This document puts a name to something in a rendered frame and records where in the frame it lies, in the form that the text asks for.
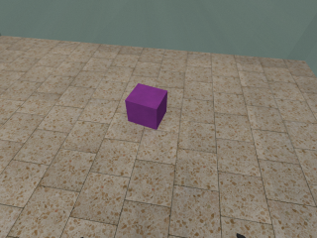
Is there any carton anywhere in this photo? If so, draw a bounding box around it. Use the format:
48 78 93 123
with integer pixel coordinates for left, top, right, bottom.
125 83 167 130

